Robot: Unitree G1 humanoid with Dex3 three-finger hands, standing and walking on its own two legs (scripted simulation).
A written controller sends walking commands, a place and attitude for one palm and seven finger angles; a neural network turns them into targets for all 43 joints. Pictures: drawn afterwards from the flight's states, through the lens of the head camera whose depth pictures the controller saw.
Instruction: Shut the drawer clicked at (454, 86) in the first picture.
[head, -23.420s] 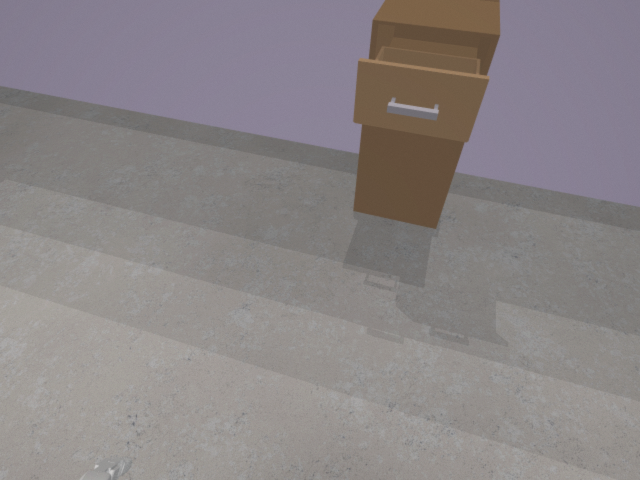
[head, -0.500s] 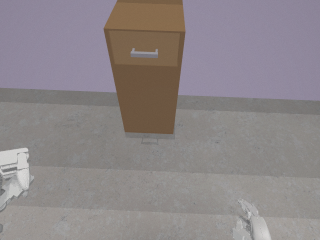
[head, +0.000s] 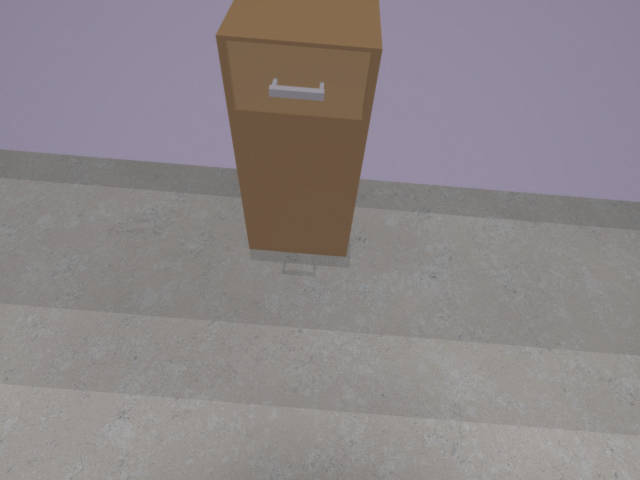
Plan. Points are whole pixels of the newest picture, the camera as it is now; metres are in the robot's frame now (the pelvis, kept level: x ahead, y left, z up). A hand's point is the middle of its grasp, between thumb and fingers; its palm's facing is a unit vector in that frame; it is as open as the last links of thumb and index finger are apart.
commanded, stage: let the arm hang, fingers relaxed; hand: left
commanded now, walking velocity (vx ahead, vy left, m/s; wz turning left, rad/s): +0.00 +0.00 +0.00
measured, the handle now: (297, 88) +0.95 +0.11 -0.05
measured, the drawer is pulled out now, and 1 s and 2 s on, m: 0.00 0.00 0.00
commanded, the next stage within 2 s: look to check the result in 0.66 s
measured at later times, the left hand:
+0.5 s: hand out of the picture +0.04 +0.18 -0.17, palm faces +0.00 -0.98 -0.21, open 7.2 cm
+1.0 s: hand out of the picture +0.03 +0.16 -0.17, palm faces +0.01 -0.98 -0.20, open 7.4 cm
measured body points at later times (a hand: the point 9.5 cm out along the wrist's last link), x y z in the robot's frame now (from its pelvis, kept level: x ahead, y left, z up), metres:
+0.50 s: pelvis +0.01 +0.00 +0.00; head +0.02 -0.01 +0.45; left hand +0.04 +0.23 -0.15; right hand +0.00 -0.22 -0.16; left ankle +0.03 +0.10 -0.74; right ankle +0.01 -0.13 -0.74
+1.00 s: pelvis +0.03 -0.01 +0.01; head +0.04 -0.02 +0.46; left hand +0.03 +0.21 -0.15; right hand +0.01 -0.23 -0.16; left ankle +0.03 +0.10 -0.74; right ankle +0.01 -0.13 -0.74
